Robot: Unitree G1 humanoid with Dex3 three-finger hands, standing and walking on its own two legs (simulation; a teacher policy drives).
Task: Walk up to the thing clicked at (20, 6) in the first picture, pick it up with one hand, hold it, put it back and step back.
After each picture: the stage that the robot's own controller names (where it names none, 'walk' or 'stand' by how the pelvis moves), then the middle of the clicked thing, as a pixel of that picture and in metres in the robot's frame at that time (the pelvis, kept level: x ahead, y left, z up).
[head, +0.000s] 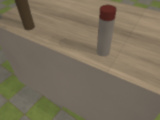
stand; (24, 9) +0.90 +0.38 +0.04
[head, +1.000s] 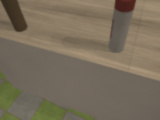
walk; (12, 7) +0.75 +0.37 +0.07
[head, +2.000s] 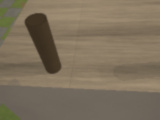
walk; (46, 47) +0.48 +0.17 +0.07
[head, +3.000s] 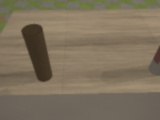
stand; (39, 56) +0.48 +0.21 +0.05
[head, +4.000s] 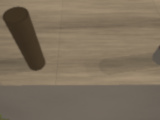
walk; (28, 44) +0.47 +0.22 +0.05
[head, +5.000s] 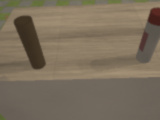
stand; (31, 45) +0.56 +0.26 +0.05
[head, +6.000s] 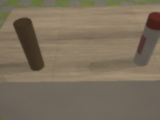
stand; (30, 47) +0.56 +0.27 +0.03
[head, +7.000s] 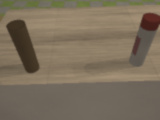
stand; (25, 49) +0.55 +0.28 +0.03
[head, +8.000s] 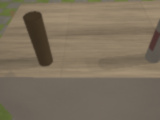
stand; (40, 41) +0.56 +0.22 +0.05
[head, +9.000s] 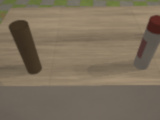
stand; (27, 50) +0.53 +0.27 +0.03
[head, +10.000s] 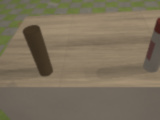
rise first; (39, 53) +0.54 +0.27 +0.04
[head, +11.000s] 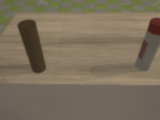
go down; (33, 48) +0.56 +0.25 +0.05
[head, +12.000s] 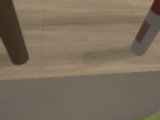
go down; (11, 35) +0.52 +0.25 +0.08
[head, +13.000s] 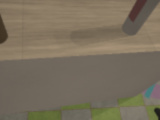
close in; out of the picture +0.54 +0.26 +0.11
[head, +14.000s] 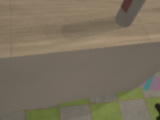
close; out of the picture +0.55 +0.28 +0.13
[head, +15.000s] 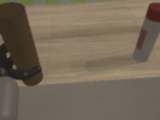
lift; (23, 51) +0.38 +0.19 +0.19
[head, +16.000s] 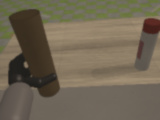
hold; (39, 58) +0.33 +0.15 +0.22
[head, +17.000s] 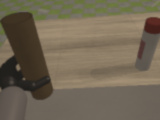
hold; (32, 61) +0.33 +0.17 +0.21
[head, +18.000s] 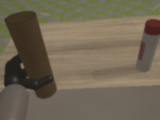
hold; (35, 60) +0.33 +0.16 +0.22
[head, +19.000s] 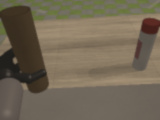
crouch; (28, 54) +0.35 +0.18 +0.22
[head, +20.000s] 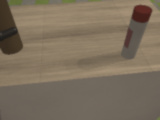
crouch; out of the picture +0.48 +0.23 +0.25
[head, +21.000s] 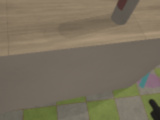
lower; out of the picture +0.52 +0.25 +0.12
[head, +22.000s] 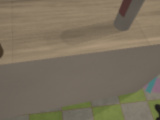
lower; out of the picture +0.50 +0.25 +0.12
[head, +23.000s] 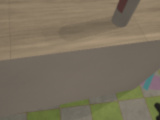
lower; out of the picture +0.51 +0.26 +0.13
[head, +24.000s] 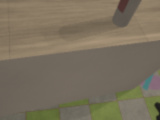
lower; out of the picture +0.52 +0.27 +0.13
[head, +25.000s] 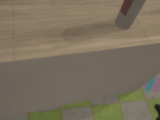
open; out of the picture +0.52 +0.27 +0.12
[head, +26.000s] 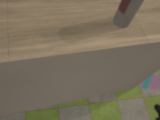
sink last; out of the picture +0.49 +0.28 +0.12
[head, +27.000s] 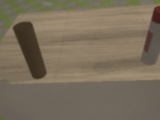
sink last; (32, 53) +0.50 +0.27 +0.08
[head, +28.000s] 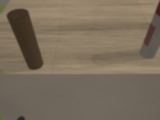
stand; (28, 43) +0.51 +0.26 +0.09
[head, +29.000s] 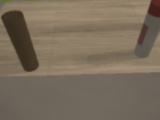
stand; (23, 44) +0.52 +0.26 +0.09
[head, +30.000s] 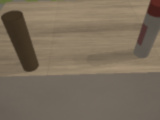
stand; (22, 44) +0.52 +0.26 +0.09
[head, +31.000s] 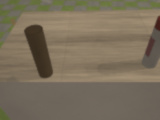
stand; (40, 54) +0.52 +0.24 +0.04
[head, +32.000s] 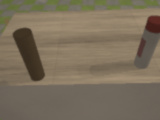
stand; (31, 57) +0.51 +0.26 +0.03
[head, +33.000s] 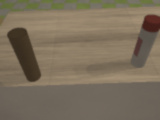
stand; (26, 57) +0.50 +0.27 +0.03
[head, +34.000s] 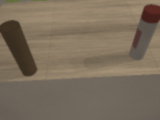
walk; (21, 51) +0.51 +0.27 +0.04
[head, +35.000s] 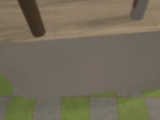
walk; (31, 12) +0.68 +0.28 +0.05
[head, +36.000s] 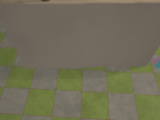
walk; out of the picture +0.98 +0.26 +0.06
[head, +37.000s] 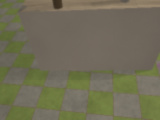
walk; out of the picture +1.16 +0.27 +0.05
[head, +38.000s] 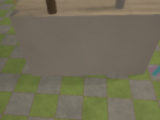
stand; out of the picture +1.11 +0.25 +0.03
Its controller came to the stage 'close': yes
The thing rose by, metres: 0.20
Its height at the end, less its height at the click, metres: +0.00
